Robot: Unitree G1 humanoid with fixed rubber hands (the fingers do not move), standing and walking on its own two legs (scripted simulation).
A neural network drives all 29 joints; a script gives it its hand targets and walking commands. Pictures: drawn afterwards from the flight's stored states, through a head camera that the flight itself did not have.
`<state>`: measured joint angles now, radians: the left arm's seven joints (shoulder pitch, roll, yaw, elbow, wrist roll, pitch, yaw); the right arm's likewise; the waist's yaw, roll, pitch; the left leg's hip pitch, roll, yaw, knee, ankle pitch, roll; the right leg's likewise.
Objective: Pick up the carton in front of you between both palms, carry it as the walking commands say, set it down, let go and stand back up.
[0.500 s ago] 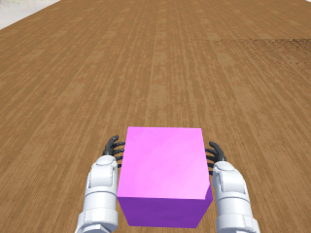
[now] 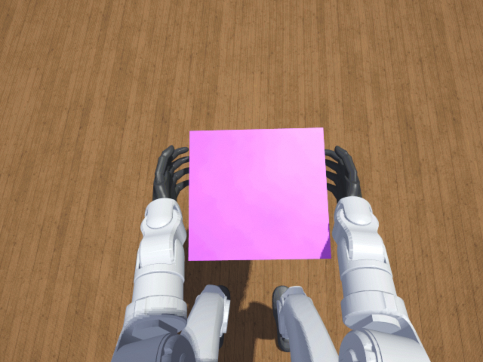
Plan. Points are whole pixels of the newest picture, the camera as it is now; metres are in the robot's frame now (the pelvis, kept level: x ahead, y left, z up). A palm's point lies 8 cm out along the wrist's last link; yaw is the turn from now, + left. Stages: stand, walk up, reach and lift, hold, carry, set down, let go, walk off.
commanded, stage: set down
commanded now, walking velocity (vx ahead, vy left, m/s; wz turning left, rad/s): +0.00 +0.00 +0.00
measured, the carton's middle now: (255, 200) +0.39 +0.01 -0.16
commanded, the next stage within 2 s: none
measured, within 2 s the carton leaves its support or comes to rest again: rests again in 1.68 s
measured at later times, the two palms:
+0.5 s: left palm (187, 196) +0.41 +0.15 -0.21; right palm (324, 190) +0.43 -0.15 -0.23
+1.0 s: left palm (201, 205) +0.42 +0.15 -0.38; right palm (310, 194) +0.46 -0.15 -0.39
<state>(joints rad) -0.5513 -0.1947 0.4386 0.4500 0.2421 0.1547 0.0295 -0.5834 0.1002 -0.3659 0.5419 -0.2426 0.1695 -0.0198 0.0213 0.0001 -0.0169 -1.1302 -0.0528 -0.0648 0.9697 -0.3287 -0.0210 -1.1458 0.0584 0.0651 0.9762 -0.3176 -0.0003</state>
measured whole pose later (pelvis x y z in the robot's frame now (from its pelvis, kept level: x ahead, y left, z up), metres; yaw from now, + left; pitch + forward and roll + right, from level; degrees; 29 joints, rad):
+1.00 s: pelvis -0.05 +0.00 -0.25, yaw +2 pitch +46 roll +3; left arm -1.02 -0.06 0.49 0.68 0.12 0.17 0.16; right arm -1.17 -0.18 -0.25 0.94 -0.12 0.19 -0.06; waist 0.02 0.02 -0.03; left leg -2.18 -0.14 -0.05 1.91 -0.53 -0.09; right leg -2.21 0.13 0.07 1.93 -0.51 0.04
